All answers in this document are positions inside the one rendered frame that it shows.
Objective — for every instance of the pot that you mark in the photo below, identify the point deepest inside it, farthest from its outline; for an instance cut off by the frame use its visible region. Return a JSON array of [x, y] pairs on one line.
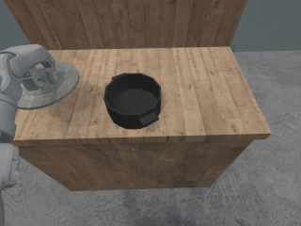
[[133, 100]]

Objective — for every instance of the robot left upper arm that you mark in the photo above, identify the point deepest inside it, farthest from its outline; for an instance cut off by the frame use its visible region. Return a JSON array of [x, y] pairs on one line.
[[9, 172]]

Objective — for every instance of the table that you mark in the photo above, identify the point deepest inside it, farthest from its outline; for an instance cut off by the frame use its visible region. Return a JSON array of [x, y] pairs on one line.
[[208, 115]]

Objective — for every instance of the knob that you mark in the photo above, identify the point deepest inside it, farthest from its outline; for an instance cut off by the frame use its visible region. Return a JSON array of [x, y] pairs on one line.
[[41, 75]]

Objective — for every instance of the right robot hand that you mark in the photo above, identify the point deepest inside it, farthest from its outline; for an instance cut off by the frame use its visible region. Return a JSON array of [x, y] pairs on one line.
[[244, 221]]

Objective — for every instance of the left robot forearm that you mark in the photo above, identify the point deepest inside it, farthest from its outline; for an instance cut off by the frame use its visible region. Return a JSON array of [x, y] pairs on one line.
[[13, 68]]

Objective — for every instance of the left robot hand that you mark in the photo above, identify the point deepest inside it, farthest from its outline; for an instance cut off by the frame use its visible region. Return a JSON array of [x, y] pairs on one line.
[[36, 54]]

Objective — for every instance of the lid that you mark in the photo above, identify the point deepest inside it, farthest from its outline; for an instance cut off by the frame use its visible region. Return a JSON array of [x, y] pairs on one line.
[[67, 80]]

